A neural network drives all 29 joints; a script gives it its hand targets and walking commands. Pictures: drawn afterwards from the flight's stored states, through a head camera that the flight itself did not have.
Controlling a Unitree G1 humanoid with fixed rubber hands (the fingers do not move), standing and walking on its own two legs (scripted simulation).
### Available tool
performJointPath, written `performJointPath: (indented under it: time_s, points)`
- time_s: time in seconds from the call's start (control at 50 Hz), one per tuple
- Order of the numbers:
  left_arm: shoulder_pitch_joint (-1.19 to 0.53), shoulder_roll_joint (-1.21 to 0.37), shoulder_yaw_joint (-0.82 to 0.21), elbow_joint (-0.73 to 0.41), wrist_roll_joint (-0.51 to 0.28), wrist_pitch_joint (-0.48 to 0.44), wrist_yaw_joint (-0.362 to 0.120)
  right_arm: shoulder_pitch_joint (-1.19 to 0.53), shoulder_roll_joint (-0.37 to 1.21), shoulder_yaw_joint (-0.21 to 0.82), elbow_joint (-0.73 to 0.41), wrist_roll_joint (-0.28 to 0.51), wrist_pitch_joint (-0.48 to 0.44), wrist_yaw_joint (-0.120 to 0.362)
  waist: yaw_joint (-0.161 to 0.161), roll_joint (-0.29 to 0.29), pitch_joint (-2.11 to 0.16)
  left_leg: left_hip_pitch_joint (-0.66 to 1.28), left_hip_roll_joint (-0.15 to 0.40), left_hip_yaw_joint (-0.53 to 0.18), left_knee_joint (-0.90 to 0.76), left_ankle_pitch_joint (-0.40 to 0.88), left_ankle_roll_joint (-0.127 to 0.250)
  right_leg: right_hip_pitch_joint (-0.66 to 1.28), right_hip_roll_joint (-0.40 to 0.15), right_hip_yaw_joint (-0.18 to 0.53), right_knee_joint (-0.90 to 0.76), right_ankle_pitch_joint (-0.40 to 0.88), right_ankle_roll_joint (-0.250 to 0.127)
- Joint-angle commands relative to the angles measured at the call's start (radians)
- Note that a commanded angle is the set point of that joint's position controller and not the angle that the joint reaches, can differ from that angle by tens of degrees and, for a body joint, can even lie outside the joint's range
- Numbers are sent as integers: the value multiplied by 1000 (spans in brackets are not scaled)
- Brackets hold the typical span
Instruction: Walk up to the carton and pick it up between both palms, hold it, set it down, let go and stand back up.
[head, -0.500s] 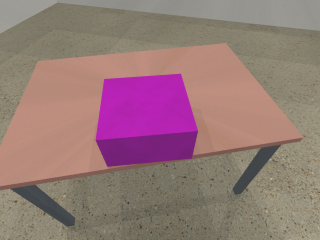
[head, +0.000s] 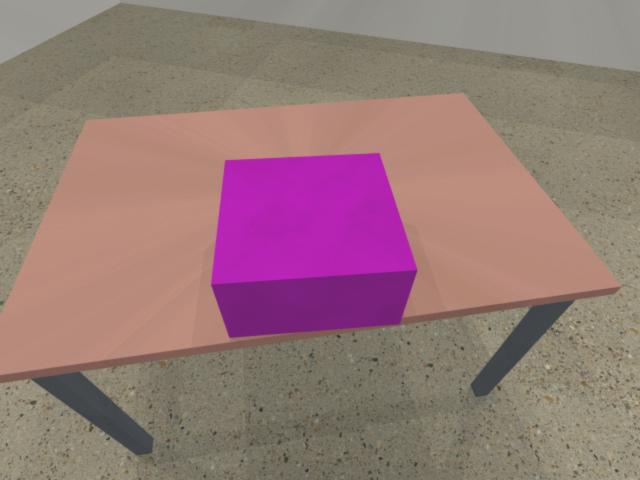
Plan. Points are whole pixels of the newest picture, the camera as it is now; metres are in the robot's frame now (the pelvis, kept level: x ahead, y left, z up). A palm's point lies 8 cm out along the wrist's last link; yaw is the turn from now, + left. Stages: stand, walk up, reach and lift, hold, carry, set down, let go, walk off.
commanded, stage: walk up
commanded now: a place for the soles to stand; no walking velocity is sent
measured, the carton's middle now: (309, 239) +0.52 +0.04 -0.05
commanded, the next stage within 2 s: none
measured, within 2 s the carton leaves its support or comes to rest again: neither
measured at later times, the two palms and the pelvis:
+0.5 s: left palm out of the picture +0.12 +0.30 -0.10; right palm out of the picture +0.09 -0.28 -0.12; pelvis +0.04 +0.00 +0.00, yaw +2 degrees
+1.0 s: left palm out of the picture +0.11 +0.30 -0.11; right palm out of the picture +0.10 -0.28 -0.11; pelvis +0.04 +0.00 +0.00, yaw +2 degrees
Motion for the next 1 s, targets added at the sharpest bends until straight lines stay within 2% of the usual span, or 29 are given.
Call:
performJointPath:
  time_s: [0.0,0.08,0.1,0.16,0.18,0.22,0.24,0.26,0.28,0.3,0.32,0.36,0.38,0.44,0.46,0.48,0.5,0.52,0.54,0.6,0.62,0.64,0.68,0.7,0.76,0.8,0.84,0.96,0.98]
  points:
    - [-93,215,83,-153,11,1,-2,184,-401,-127,-25,-32,-34,-12,-45,113,21,241,330,-573,-283,-134,222,-338,-3,36,256,-283,-28]
    - [-19,197,88,-146,9,-7,-10,113,-333,-102,-68,-22,-28,-12,-13,109,108,140,246,-372,-236,173,207,-241,-11,11,269,-205,-21]
    - [-27,193,89,-159,8,-7,-15,129,-329,-107,-82,-28,-30,-10,-24,152,91,143,251,-332,-234,250,196,-203,4,-26,248,-211,-21]
    - [-21,171,79,-182,-1,-22,-5,111,-327,-96,-100,-22,-18,-13,-19,150,94,131,194,-232,-130,488,178,-85,21,-63,24,-98,-23]
    - [19,158,88,-165,-7,-25,1,83,-316,-93,-112,-10,-9,-9,15,125,28,135,174,-200,-61,508,140,23,47,-69,-93,-1,-28]
    - [115,199,92,-125,-3,-33,18,47,-263,-65,-126,3,3,-11,40,75,-108,83,102,-115,66,365,56,242,-24,18,-227,260,-56]
    - [146,261,105,-123,16,-41,23,64,-218,-48,-150,18,-6,-16,50,-97,-159,-89,38,-89,181,201,16,387,-192,218,-225,386,-113]
    - [105,281,105,-139,7,-43,24,76,-187,-36,-134,5,6,-21,31,-108,-99,-158,-33,-27,255,-313,-3,299,-362,371,-280,352,-209]
    - [66,294,104,-148,7,-35,15,87,-236,-55,-121,8,14,-29,37,-120,-67,-128,6,-62,342,-389,4,225,-374,370,-261,244,-286]
    - [31,266,90,-149,2,-32,19,82,-251,-61,-108,4,11,-31,25,-127,23,-158,13,-68,383,-380,9,134,-343,324,-261,246,-297]
    - [-15,250,92,-141,5,-17,13,89,-251,-60,-95,2,5,-28,7,-143,26,-153,30,-53,337,-350,10,123,-264,218,-250,173,-245]
    - [-5,237,78,-154,12,-13,12,101,-249,-67,-75,2,-3,-18,9,-144,-15,-109,14,-18,244,-290,-5,101,-217,156,-217,232,-202]
    - [-15,248,80,-150,17,-7,4,116,-241,-67,-60,3,-8,-16,9,-197,-30,-58,0,23,167,-234,-20,98,-179,108,-184,215,-194]
    - [-59,244,80,-155,2,26,-7,166,-244,-79,-46,-18,-21,-29,-37,-100,-83,100,-20,32,-116,-20,-9,57,-151,72,-62,118,-145]
    - [-76,208,75,-172,-7,27,-7,142,-272,-83,-44,-24,-22,-38,-31,-99,-53,137,53,-99,-145,41,10,-1,-132,59,-21,141,-98]
    - [-103,165,64,-199,-11,37,-11,144,-330,-85,-51,-42,-33,-44,-15,60,-43,139,219,-381,-234,59,83,-93,-46,13,93,-42,-37]
    - [-98,181,71,-169,-12,55,-4,93,-395,-88,-61,-27,-37,-45,4,103,40,17,312,-531,-290,-101,157,-121,-13,35,112,-235,-21]
    - [-86,203,85,-162,-9,51,-5,70,-386,-92,-66,-20,-37,-43,-1,108,101,-76,319,-516,-302,-187,209,-86,-24,70,165,-242,-33]
    - [-46,205,86,-165,-4,47,-11,45,-385,-92,-77,-30,-40,-40,9,108,121,-69,302,-470,-289,-166,198,-84,-36,58,146,-236,-33]
    - [22,190,85,-103,5,23,-14,10,-345,-85,-84,-22,-29,-23,30,155,33,-75,194,-290,-204,-24,121,92,-4,-4,-53,-80,-35]
    - [-10,195,87,-118,3,16,-12,10,-320,-73,-86,-19,-28,-22,32,78,1,-39,167,-258,-148,134,90,131,-10,6,-137,-15,-46]
    - [26,206,89,-114,5,9,-8,32,-311,-67,-91,-16,-28,-22,41,80,-75,2,154,-199,-77,271,61,182,-39,45,-166,90,-47]
    - [-8,241,84,-94,1,4,-5,16,-262,-49,-84,1,-26,-25,19,50,-116,-13,84,-133,-50,142,20,192,-130,128,-183,151,-77]
    - [-60,262,86,-106,8,10,-7,4,-254,-51,-82,0,-19,-27,-2,19,-47,-21,42,-89,-39,17,16,102,-149,135,-199,23,-98]
    - [-107,253,85,-100,6,14,-12,40,-271,-57,-63,-8,-17,-25,-25,-70,-19,0,46,-87,-42,-8,25,43,-139,111,-216,-120,-89]
    - [-107,232,80,-109,3,17,-14,32,-302,-67,-56,-13,-26,-23,-13,-5,-21,14,91,-165,-102,39,37,24,-98,82,-165,-89,-55]
    - [-67,214,76,-88,-3,20,-15,30,-318,-61,-50,-6,-30,-29,17,-31,-10,-65,121,-224,-122,62,60,84,-74,67,-135,-41,-46]
    - [-116,224,79,-108,4,17,-17,29,-307,-62,-48,-14,-30,-24,-1,-19,-52,-20,97,-189,-146,26,39,95,-85,74,-135,-44,-58]
    - [-101,222,76,-96,-3,19,-15,-1,-313,-57,-56,-15,-32,-25,19,45,-38,-24,110,-214,-145,27,53,62,-74,62,-120,-58,-56]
